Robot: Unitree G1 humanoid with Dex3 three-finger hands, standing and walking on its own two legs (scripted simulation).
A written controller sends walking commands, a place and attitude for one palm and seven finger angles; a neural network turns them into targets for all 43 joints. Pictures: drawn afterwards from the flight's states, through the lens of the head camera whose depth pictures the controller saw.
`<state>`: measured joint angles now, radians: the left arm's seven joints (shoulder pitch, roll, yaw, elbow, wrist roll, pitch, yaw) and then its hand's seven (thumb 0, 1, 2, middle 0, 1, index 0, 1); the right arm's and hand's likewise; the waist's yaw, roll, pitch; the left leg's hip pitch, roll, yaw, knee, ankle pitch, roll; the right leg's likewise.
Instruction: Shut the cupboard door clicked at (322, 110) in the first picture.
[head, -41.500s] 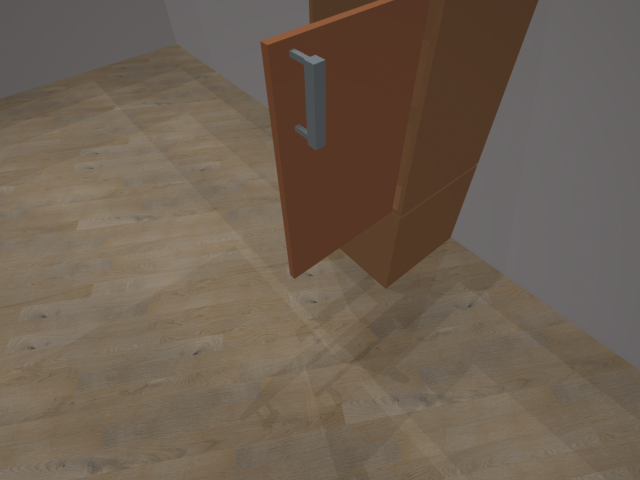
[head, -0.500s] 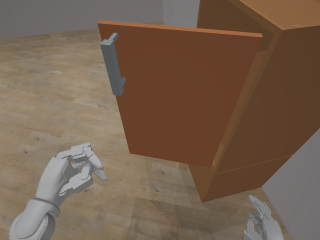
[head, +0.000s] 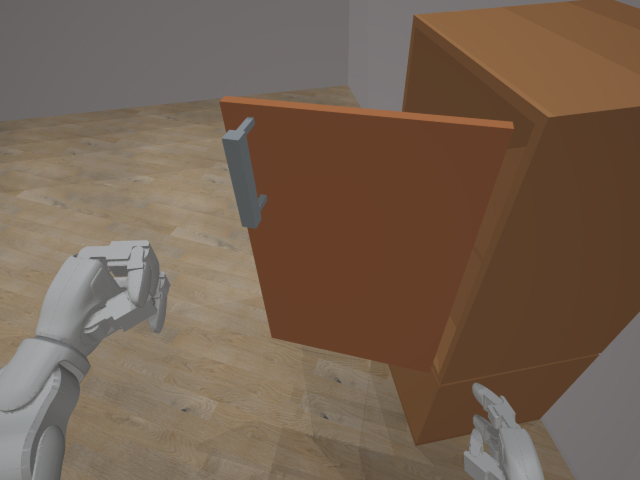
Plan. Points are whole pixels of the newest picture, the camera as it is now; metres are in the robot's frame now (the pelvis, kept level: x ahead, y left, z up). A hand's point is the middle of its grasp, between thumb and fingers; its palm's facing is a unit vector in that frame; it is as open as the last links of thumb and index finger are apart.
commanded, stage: raise the hand and make a fist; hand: left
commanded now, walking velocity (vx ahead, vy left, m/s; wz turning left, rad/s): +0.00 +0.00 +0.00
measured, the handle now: (249, 174) +0.47 +0.17 +0.16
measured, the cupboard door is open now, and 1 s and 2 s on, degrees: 65 65 65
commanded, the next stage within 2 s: bring the fist close to the handle in 0.36 s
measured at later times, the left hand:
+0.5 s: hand (157, 328) +0.21 +0.19 +0.16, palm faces -0.08 -0.99 -0.09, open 3.1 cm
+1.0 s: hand (202, 265) +0.29 +0.17 +0.17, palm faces -0.08 -0.99 -0.06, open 3.1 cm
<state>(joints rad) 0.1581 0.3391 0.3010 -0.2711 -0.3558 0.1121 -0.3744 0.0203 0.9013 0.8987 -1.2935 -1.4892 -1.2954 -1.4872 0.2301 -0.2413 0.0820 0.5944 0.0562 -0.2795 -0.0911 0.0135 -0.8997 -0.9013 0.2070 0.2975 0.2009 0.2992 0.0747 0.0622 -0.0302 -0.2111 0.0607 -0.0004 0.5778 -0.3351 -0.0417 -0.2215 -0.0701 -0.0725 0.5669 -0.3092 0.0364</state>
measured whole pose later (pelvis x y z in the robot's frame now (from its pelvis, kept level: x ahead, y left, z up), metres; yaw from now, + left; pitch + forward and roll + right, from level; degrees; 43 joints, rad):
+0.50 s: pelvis -0.02 +0.00 +0.00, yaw -1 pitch -4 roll +0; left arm 0.16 0.31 0.26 -0.24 -0.31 0.19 -0.35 0.02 0.90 0.90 -1.30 -1.50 -1.30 -1.50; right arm 0.23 -0.25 0.08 0.61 0.07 -0.26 -0.09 0.01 -0.90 -0.90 0.21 0.30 0.20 0.30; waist 0.06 0.07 0.00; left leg -0.18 0.06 0.01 0.54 -0.29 -0.03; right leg -0.20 -0.07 -0.06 0.53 -0.26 0.04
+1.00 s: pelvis -0.01 -0.01 +0.00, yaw -1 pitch -2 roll +0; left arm -0.08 0.28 0.24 -0.04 -0.28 0.14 -0.30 0.02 0.90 0.90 -1.30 -1.50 -1.30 -1.49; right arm 0.23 -0.27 0.05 0.63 0.06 -0.25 -0.10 0.01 -0.90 -0.90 0.21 0.30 0.20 0.30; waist 0.04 0.06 -0.01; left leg -0.19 0.06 0.02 0.52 -0.30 -0.05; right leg -0.23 -0.06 -0.05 0.55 -0.29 0.03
